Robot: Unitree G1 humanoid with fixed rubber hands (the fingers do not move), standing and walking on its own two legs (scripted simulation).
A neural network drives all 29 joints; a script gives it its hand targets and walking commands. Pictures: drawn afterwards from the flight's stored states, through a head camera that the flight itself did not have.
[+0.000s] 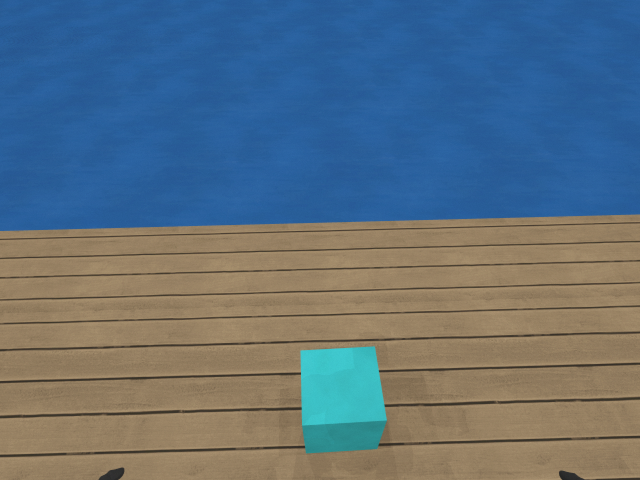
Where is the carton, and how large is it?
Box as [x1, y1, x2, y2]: [301, 346, 386, 452]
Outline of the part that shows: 374,346 301,350 302,428 306,452 369,449 377,447 386,418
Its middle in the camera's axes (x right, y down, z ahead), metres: +0.06 +0.45 +1.12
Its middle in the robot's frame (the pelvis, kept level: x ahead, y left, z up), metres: +0.47 -0.02 -0.66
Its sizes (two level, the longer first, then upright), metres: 0.210 0.200 0.250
